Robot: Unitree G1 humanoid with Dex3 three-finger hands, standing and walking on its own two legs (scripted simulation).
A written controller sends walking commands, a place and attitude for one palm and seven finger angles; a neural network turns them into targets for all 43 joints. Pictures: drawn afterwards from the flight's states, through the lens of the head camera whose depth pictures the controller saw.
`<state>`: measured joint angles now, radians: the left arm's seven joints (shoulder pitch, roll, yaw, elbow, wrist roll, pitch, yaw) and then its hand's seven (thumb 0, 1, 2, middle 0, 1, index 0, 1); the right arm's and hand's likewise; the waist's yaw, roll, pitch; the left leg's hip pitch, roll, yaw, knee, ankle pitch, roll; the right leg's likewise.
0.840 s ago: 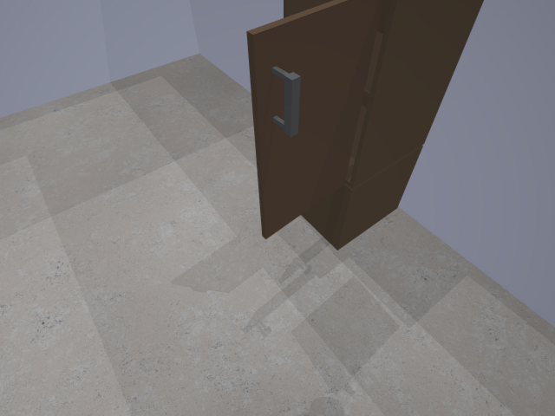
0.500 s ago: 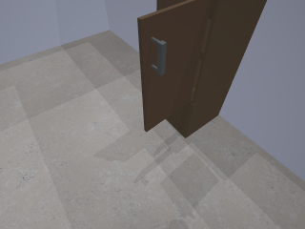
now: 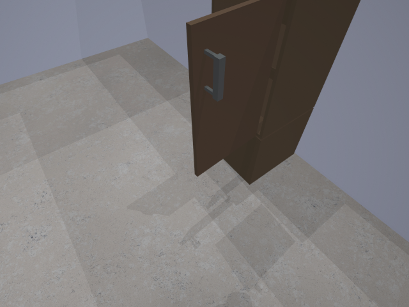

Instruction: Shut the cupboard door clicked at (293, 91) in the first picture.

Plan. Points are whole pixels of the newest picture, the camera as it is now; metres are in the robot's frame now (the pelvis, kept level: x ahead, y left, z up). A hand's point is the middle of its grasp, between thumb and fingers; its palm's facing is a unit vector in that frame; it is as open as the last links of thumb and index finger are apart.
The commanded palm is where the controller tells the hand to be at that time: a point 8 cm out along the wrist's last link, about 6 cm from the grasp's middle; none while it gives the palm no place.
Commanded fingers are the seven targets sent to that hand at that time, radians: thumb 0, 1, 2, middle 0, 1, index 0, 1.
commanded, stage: walk around to get in front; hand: left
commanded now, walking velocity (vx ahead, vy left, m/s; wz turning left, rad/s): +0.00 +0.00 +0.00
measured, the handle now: (213, 75) +0.64 +0.01 +0.10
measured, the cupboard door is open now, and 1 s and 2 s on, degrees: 94 94 94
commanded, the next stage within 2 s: none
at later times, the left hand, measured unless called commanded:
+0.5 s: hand out of the picture +0.06 +0.19 -0.18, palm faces -0.13 -0.96 -0.27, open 7.4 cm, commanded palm none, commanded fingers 0.00 0.90 0.90 -0.20 -0.30 -0.20 -0.30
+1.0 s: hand out of the picture +0.08 +0.19 -0.19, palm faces -0.30 -0.93 -0.23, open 7.4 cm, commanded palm none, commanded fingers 0.00 0.90 0.90 -0.20 -0.30 -0.20 -0.30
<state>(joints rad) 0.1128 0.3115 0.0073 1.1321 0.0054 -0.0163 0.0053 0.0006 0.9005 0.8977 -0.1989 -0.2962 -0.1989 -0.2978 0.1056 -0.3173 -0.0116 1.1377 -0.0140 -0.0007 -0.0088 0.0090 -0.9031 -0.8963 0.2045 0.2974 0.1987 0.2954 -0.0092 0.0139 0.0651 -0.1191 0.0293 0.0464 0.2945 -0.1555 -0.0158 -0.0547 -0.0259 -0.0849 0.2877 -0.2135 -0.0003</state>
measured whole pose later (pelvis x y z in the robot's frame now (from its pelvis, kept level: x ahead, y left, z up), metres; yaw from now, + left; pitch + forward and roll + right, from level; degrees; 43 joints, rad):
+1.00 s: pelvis -0.03 +0.01 -0.02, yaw -23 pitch +3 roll -1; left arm 0.22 0.22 0.09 0.96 0.01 0.06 0.00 0.00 0.90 0.90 -0.20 -0.30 -0.20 -0.30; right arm 0.06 -0.21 -0.05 0.90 -0.01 0.01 -0.05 0.01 -0.90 -0.90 0.20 0.30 0.20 0.30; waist 0.03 -0.02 0.08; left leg -0.26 0.04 -0.02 0.52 -0.32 -0.01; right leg -0.41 0.11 0.15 0.63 -0.32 -0.01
